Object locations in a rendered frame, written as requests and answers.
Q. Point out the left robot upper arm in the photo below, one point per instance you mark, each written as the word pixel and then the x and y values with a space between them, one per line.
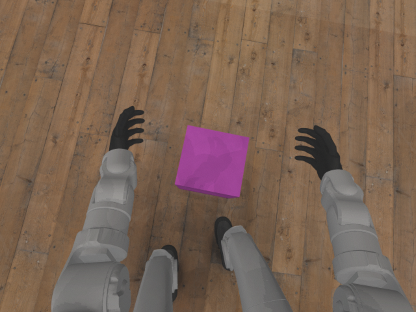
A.
pixel 93 287

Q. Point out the right robot hand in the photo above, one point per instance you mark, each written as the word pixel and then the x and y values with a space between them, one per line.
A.
pixel 324 151

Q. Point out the carton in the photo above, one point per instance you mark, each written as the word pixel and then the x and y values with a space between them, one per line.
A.
pixel 212 162

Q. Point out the left robot foot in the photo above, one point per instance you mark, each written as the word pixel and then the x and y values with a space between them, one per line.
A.
pixel 171 250

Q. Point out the robot right forearm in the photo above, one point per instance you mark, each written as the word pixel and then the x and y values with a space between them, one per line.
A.
pixel 357 254

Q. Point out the robot left forearm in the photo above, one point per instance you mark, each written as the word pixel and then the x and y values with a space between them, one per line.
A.
pixel 104 235

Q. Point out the left robot hand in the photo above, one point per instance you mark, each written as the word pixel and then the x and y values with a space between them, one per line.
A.
pixel 120 134

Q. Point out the right robot upper arm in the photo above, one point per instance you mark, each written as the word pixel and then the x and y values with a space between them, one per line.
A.
pixel 351 297

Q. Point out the robot foot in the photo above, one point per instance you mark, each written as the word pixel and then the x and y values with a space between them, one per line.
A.
pixel 222 224
pixel 171 250

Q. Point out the right robot foot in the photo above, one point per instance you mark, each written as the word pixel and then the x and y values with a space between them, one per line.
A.
pixel 222 224

